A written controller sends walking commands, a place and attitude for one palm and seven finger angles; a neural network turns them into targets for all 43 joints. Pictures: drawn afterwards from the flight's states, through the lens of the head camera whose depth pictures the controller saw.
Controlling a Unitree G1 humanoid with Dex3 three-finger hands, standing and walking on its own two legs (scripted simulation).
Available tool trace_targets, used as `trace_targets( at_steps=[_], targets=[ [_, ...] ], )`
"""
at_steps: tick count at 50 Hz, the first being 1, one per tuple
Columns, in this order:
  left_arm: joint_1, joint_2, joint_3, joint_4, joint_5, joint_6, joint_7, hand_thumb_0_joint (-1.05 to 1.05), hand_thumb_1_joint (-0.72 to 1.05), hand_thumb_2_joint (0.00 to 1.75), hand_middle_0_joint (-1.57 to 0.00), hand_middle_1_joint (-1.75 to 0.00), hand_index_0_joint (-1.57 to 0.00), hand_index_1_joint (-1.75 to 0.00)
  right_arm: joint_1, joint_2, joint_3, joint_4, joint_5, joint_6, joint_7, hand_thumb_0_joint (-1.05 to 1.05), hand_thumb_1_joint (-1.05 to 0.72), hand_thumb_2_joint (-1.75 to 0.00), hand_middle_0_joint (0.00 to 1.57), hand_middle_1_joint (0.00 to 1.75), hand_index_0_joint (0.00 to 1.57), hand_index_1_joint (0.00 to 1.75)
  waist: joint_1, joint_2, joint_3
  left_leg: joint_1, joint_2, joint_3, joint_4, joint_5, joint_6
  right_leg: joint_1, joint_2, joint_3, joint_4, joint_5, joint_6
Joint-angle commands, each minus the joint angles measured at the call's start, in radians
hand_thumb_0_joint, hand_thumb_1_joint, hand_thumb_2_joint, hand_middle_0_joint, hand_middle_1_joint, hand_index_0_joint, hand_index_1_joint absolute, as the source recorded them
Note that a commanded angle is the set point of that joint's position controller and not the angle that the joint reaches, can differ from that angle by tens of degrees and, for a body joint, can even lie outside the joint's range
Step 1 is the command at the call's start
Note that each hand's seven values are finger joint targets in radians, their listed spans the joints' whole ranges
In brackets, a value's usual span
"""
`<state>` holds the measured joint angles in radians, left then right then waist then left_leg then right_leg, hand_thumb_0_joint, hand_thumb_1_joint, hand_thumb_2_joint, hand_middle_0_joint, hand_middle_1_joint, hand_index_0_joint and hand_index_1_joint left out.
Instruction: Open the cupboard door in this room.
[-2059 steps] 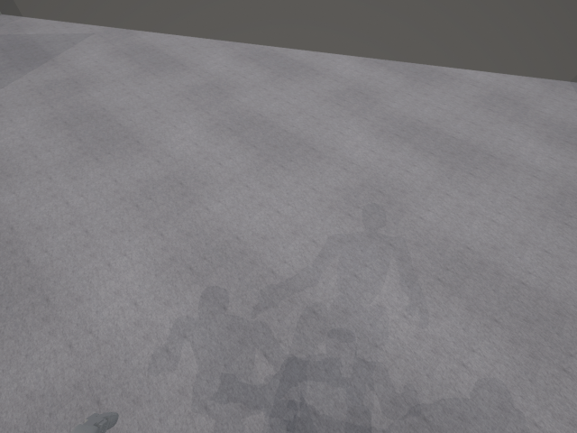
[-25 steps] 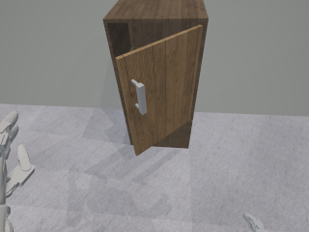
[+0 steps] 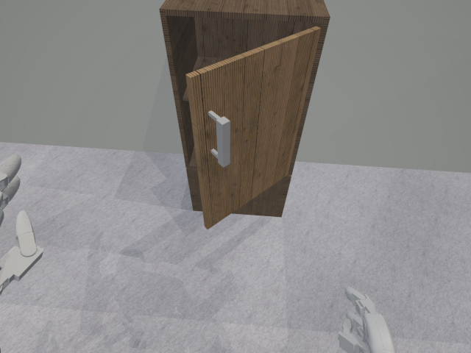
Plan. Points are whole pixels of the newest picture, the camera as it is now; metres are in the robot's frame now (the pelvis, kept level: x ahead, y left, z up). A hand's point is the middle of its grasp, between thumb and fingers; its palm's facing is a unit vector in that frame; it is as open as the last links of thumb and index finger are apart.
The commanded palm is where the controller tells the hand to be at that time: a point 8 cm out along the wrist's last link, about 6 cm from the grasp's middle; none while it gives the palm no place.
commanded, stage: stop stepping back and stand still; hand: left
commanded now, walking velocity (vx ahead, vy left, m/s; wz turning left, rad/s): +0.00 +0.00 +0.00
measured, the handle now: (218, 139) +0.59 +0.08 +0.01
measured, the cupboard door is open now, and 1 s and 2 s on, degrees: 44 44 44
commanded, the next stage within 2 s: let the arm hang, fingers relaxed in 0.54 s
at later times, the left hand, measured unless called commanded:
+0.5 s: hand out of the picture +0.17 +0.30 +0.16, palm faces +0.43 -0.76 -0.48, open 7.4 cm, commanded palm +0.12 +0.33 +0.17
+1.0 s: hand out of the picture +0.00 +0.18 -0.18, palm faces +0.02 -0.98 -0.18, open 7.0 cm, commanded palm none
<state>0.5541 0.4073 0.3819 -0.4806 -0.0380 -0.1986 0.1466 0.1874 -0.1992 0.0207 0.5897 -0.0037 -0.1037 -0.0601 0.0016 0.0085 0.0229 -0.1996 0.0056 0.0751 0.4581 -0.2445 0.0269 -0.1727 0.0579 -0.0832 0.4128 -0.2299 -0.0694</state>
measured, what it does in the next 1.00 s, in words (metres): stands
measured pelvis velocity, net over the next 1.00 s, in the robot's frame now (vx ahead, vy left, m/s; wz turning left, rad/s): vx -0.03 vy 0.00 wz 0.03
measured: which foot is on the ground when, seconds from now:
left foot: down 0.00-1.00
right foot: down 0.00-1.00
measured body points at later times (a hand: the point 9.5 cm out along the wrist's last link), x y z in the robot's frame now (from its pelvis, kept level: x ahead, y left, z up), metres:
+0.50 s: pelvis -0.02 +0.03 +0.00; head -0.02 +0.03 +0.45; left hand +0.15 +0.34 +0.19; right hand +0.14 -0.20 -0.08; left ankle +0.00 +0.10 -0.74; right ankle +0.00 -0.07 -0.74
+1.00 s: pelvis -0.03 +0.00 +0.00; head +0.00 +0.02 +0.44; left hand +0.00 +0.23 -0.16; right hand +0.01 -0.25 -0.15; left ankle +0.00 +0.10 -0.74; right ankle +0.00 -0.07 -0.74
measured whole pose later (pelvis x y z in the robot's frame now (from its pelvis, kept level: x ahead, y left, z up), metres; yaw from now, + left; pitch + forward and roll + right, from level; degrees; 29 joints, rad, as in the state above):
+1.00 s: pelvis -0.03 +0.00 +0.00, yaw +2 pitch -1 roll +0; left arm 0.29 0.19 0.01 0.92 0.02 0.05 0.02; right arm 0.25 -0.22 0.02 1.00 -0.03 0.02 -0.01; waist -0.01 -0.05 0.07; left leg -0.27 -0.03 0.05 0.48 -0.21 0.04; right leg -0.25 0.02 -0.11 0.50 -0.23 -0.07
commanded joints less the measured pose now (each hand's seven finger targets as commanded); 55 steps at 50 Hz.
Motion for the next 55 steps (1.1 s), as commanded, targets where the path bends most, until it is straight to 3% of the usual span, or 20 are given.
trace_targets(
  at_steps=[1,8,12,16,20,24,28,31,32,33,34,35,37,40,43,44,49,50,55],
  targets=[
    [-0.003,0.172,0.157,-0.145,-0.02,-0.056,0.027,0.0,0.9,0.9,-0.2,-0.3,-0.2,-0.3,-0.065,-0.13,-0.051,-0.137,-0.001,-0.042,-0.012,0.0,-0.9,-0.9,0.2,0.3,0.2,0.3,-0.001,0.063,-0.078,-0.054,0.082,-0.14,-0.109,0.129,-0.006,0.055,-0.112,0.164,-0.081,0.149,0.056],
    [-0.051,0.145,0.106,-0.126,-0.012,-0.044,0.018,0.0,0.9,0.9,-0.2,-0.3,-0.2,-0.3,-0.06,-0.142,-0.05,-0.127,0.001,-0.05,-0.02,0.0,-0.9,-0.9,0.2,0.3,0.2,0.3,-0.001,0.037,-0.103,-0.057,0.094,-0.155,-0.153,0.129,-0.004,0.086,-0.092,0.123,-0.064,0.158,0.07],
    [-0.085,0.172,0.118,-0.199,-0.003,-0.046,0.023,0.0,0.9,0.9,-0.2,-0.3,-0.2,-0.3,-0.068,-0.142,-0.049,-0.129,-0.005,-0.063,-0.027,0.0,-0.9,-0.9,0.2,0.3,0.2,0.3,0.007,0.081,-0.111,-0.07,0.099,-0.166,-0.18,0.129,-0.009,0.11,-0.079,0.1,-0.036,0.145,0.074],
    [-0.075,0.196,0.15,-0.223,0.003,-0.049,0.031,0.0,0.9,0.9,-0.2,-0.3,-0.2,-0.3,-0.071,-0.147,-0.052,-0.131,-0.012,-0.067,-0.027,0.0,-0.9,-0.9,0.2,0.3,0.2,0.3,0.012,0.137,-0.083,-0.11,0.111,-0.188,-0.23,0.029,-0.024,0.107,-0.068,0.087,-0.018,0.07,0.072],
    [-0.037,0.159,0.143,-0.163,0.001,-0.052,0.03,0.0,0.9,0.9,-0.2,-0.3,-0.2,-0.3,-0.061,-0.138,-0.05,-0.131,-0.01,-0.063,-0.026,0.0,-0.9,-0.9,0.2,0.3,0.2,0.3,0.009,0.108,-0.054,-0.163,0.126,-0.203,-0.265,-0.071,-0.026,0.118,-0.069,0.085,-0.01,0.046,0.073],
    [-0.029,0.129,0.119,-0.112,0.001,-0.051,0.025,0.0,0.9,0.9,-0.2,-0.3,-0.2,-0.3,-0.058,-0.143,-0.056,-0.125,-0.004,-0.06,-0.024,0.0,-0.9,-0.9,0.2,0.3,0.2,0.3,0.002,0.05,-0.051,-0.157,0.107,-0.181,-0.233,-0.069,-0.024,0.101,-0.079,0.098,-0.053,0.055,0.072],
    [-0.05,0.128,0.107,-0.105,0.004,-0.049,0.023,0.0,0.9,0.9,-0.2,-0.3,-0.2,-0.3,-0.06,-0.143,-0.057,-0.119,-0.003,-0.06,-0.024,0.0,-0.9,-0.9,0.2,0.3,0.2,0.3,0.0,0.026,-0.062,-0.127,0.092,-0.167,-0.2,-0.034,-0.021,0.08,-0.089,0.109,-0.079,0.065,0.07],
    [-0.086,0.159,0.12,-0.164,0.007,-0.05,0.026,0.0,0.9,0.9,-0.2,-0.3,-0.2,-0.3,-0.071,-0.147,-0.059,-0.12,-0.006,-0.065,-0.025,0.0,-0.9,-0.9,0.2,0.3,0.2,0.3,0.003,0.051,-0.087,-0.091,0.081,-0.16,-0.179,0.002,-0.019,0.073,-0.093,0.117,-0.085,0.079,0.066],
    [-0.115,-0.014,-0.279,0.643,0.085,0.088,-0.112,0.0,0.9,0.9,-0.2,-0.3,-0.2,-0.3,-0.103,-0.306,-0.097,0.142,0.005,-0.096,0.068,0.0,-0.9,-0.9,0.2,0.3,0.2,0.3,-0.038,0.024,0.031,-0.153,0.104,-0.189,0.006,0.235,0.004,-0.1,-0.164,0.066,0.06,0.174,0.035],
    [-0.117,-0.03,-0.253,0.675,0.068,0.169,-0.132,0.0,0.9,0.9,-0.2,-0.3,-0.2,-0.3,-0.003,-0.254,-0.092,0.148,0.007,-0.02,0.068,0.0,-0.9,-0.9,0.2,0.3,0.2,0.3,-0.029,0.046,-0.066,-0.033,0.105,-0.158,-0.003,0.342,-0.017,-0.129,-0.158,0.128,0.04,0.121,0.019],
    [-0.126,-0.039,-0.26,0.655,0.062,0.194,-0.135,0.0,0.9,0.9,-0.2,-0.3,-0.2,-0.3,0.012,-0.249,-0.087,0.128,0.005,0.001,0.064,0.0,-0.9,-0.9,0.2,0.3,0.2,0.3,-0.031,0.079,-0.06,-0.023,0.124,-0.164,-0.006,0.332,-0.004,-0.158,-0.138,0.101,0.068,0.025,0.025],
    [-0.153,-0.054,-0.268,0.69,0.065,0.195,-0.135,0.0,0.9,0.9,-0.2,-0.3,-0.2,-0.3,0.006,-0.239,-0.08,0.137,-0.005,0.011,0.062,0.0,-0.9,-0.9,0.2,0.3,0.2,0.3,-0.028,0.061,-0.086,-0.096,0.152,-0.211,-0.036,0.267,0.032,-0.128,-0.116,0.084,0.136,-0.051,0.026],
    [-0.187,-0.04,-0.283,0.786,0.074,0.192,-0.137,0.0,0.9,0.9,-0.2,-0.3,-0.2,-0.3,-0.01,-0.238,-0.067,0.14,-0.017,0.029,0.055,0.0,-0.9,-0.9,0.2,0.3,0.2,0.3,-0.013,-0.077,-0.09,-0.132,0.171,-0.265,-0.076,0.247,0.07,-0.064,-0.102,0.107,0.174,-0.058,0.025],
    [-0.238,-0.016,-0.297,0.963,0.08,0.196,-0.141,0.0,0.9,0.9,-0.2,-0.3,-0.2,-0.3,-0.04,-0.238,-0.059,0.181,-0.024,0.052,0.055,0.0,-0.9,-0.9,0.2,0.3,0.2,0.3,0.011,-0.187,-0.085,-0.154,0.131,-0.239,-0.068,0.144,0.06,-0.012,-0.143,0.143,0.086,0.019,0.019],
    [-0.285,-0.035,-0.333,1.128,0.068,0.201,-0.135,0.0,0.9,0.9,-0.2,-0.3,-0.2,-0.3,-0.02,-0.167,-0.035,0.243,-0.023,0.081,0.058,0.0,-0.9,-0.9,0.2,0.3,0.2,0.3,-0.009,-0.109,-0.054,-0.07,0.052,-0.161,-0.029,0.061,0.026,-0.084,-0.206,0.213,-0.021,-0.021,-0.017],
    [-0.298,-0.043,-0.344,1.174,0.063,0.2,-0.133,0.0,0.9,0.9,-0.2,-0.3,-0.2,-0.3,-0.008,-0.148,-0.029,0.266,-0.023,0.087,0.058,0.0,-0.9,-0.9,0.2,0.3,0.2,0.3,-0.017,-0.046,-0.049,-0.035,0.045,-0.151,-0.031,0.063,0.02,-0.107,-0.209,0.219,-0.039,-0.04,-0.021],
    [-0.256,-0.085,-0.349,1.367,0.052,0.192,-0.123,0.0,0.9,0.9,-0.2,-0.3,-0.2,-0.3,0.032,-0.097,-0.021,0.36,-0.023,0.103,0.046,0.0,-0.9,-0.9,0.2,0.3,0.2,0.3,-0.004,0.168,-0.042,-0.059,0.071,-0.17,-0.105,0.01,0.016,-0.019,-0.182,0.184,-0.074,-0.043,-0.006],
    [-0.251,-0.082,-0.353,1.4,0.049,0.192,-0.123,0.0,0.9,0.9,-0.2,-0.3,-0.2,-0.3,0.038,-0.095,-0.02,0.375,-0.021,0.107,0.045,0.0,-0.9,-0.9,0.2,0.3,0.2,0.3,-0.002,0.179,-0.03,-0.075,0.071,-0.169,-0.116,-0.019,0.013,-0.007,-0.183,0.178,-0.082,-0.053,-0.006],
    [-0.256,-0.102,-0.364,1.504,0.044,0.185,-0.121,0.0,0.9,0.9,-0.2,-0.3,-0.2,-0.3,0.123,-0.079,-0.023,0.452,-0.017,0.113,0.037,0.0,-0.9,-0.9,0.2,0.3,0.2,0.3,-0.013,0.031,0.009,-0.043,0.07,-0.156,-0.109,0.015,0.009,-0.02,-0.19,0.176,-0.137,-0.08,-0.008]
  ],
)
